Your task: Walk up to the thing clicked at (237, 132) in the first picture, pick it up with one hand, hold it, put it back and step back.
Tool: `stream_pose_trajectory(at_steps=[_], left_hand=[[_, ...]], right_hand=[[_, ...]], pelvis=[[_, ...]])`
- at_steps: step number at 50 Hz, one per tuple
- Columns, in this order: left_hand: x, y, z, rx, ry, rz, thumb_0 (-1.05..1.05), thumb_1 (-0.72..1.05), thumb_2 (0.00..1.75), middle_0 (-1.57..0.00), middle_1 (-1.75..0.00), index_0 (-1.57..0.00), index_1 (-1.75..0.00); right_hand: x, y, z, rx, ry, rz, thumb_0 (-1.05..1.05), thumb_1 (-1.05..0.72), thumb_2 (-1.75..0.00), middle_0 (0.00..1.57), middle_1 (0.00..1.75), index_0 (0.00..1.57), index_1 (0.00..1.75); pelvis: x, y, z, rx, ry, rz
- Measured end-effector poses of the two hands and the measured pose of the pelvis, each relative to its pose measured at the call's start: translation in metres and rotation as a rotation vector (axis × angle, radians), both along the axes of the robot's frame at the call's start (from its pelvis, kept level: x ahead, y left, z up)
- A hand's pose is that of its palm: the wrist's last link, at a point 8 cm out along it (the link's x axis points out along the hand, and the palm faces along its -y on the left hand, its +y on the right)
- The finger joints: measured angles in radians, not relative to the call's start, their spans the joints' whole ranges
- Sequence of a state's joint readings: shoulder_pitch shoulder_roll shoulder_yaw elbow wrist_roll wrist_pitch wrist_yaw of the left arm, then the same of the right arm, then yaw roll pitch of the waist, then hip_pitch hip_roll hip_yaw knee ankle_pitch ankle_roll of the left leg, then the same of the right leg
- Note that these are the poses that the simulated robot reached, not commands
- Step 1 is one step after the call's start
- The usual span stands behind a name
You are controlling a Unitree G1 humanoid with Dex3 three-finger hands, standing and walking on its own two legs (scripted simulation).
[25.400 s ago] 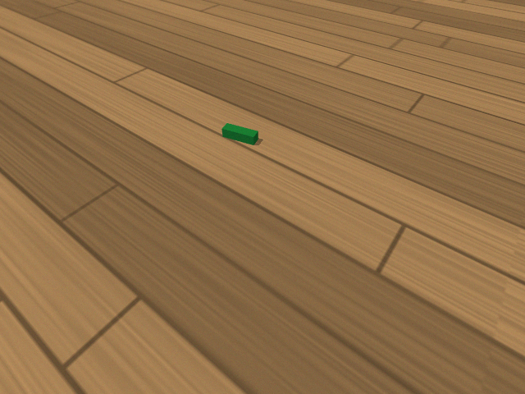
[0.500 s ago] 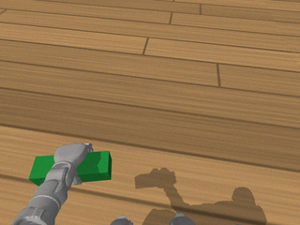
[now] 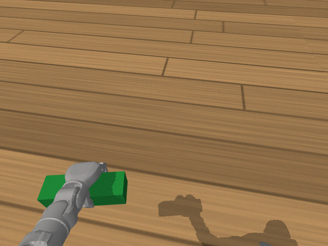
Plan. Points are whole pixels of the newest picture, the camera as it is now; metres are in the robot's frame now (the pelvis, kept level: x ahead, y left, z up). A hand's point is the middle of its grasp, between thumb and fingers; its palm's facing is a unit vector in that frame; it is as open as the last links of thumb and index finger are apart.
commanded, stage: hold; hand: left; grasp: from above
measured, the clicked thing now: (86, 189) +0.31 +0.24 -0.10
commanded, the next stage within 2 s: crouch in 1.66 s
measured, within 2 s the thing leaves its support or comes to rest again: neither
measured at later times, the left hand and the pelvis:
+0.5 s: hand (86, 188) +0.29 +0.22 -0.04, palm faces -0.47 -0.04 -0.88, open 10.2 cm; pelvis -0.01 +0.00 +0.01, yaw -1 degrees
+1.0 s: hand (85, 189) +0.28 +0.21 -0.02, palm faces -0.46 -0.05 -0.89, open 10.2 cm; pelvis -0.01 -0.01 +0.02, yaw -1 degrees
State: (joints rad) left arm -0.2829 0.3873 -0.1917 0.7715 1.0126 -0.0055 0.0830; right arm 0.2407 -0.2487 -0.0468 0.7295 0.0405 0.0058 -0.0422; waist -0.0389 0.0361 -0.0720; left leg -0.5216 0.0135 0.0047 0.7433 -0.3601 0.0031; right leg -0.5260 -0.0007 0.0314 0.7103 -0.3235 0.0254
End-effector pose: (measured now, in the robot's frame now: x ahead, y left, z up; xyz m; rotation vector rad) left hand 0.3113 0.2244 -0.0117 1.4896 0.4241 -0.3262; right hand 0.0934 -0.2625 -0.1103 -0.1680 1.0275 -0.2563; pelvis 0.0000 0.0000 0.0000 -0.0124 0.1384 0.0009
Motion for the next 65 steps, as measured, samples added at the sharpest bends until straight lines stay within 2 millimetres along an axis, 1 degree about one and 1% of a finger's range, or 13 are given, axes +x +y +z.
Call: stream_pose_trajectory(at_steps=[5,11,24,38,58,65], left_hand=[[0.002,0.0,0.008,0.004,0.007,-0.011,0.0,-0.07,0.63,-0.61,-0.73,-0.66,-0.65],[0.0,-0.002,0.017,0.005,0.005,-0.018,0.0,-0.07,0.63,-0.61,-0.73,-0.66,-0.65],[-0.011,-0.006,0.031,0.002,0.003,-0.038,0.0,-0.07,0.63,-0.61,-0.73,-0.66,-0.65],[-0.021,-0.01,0.041,-0.003,-0.002,-0.043,0.0,-0.07,0.64,-0.6,-0.74,-0.65,-0.67],[-0.018,-0.012,0.055,-0.008,-0.002,-0.056,0.0,-0.08,0.65,-0.61,-0.73,-0.65,-0.67],[-0.015,-0.011,0.055,-0.008,0.003,-0.044,0.0,-0.09,0.66,-0.61,-0.74,-0.65,-0.67]], right_hand=[[0.006,-0.001,0.005,0.003,-0.018,-0.003,0.01,-0.9,-0.89,0.21,0.3,0.2,0.3],[0.008,-0.001,0.009,0.009,-0.032,0.0,0.01,-0.9,-0.89,0.21,0.3,0.2,0.3],[0.008,0.0,0.014,0.021,-0.052,0.006,0.01,-0.9,-0.89,0.21,0.3,0.2,0.3],[0.013,0.001,0.02,0.028,-0.083,0.019,0.01,-0.91,-0.89,0.21,0.3,0.2,0.3],[0.028,0.003,0.026,0.03,-0.108,0.022,0.01,-0.91,-0.9,0.2,0.3,0.2,0.3],[0.031,0.005,0.027,0.035,-0.107,0.022,0.01,-0.91,-0.9,0.2,0.3,0.2,0.3]], pelvis=[[0.003,0.0,0.003,0.002,-0.014,-0.003],[0.002,0.0,0.006,0.004,-0.032,-0.005],[-0.005,-0.002,0.012,0.009,-0.064,-0.01],[-0.011,-0.005,0.016,0.014,-0.092,-0.011],[-0.007,-0.006,0.021,0.016,-0.113,-0.013],[-0.005,-0.006,0.022,0.015,-0.116,-0.011]])
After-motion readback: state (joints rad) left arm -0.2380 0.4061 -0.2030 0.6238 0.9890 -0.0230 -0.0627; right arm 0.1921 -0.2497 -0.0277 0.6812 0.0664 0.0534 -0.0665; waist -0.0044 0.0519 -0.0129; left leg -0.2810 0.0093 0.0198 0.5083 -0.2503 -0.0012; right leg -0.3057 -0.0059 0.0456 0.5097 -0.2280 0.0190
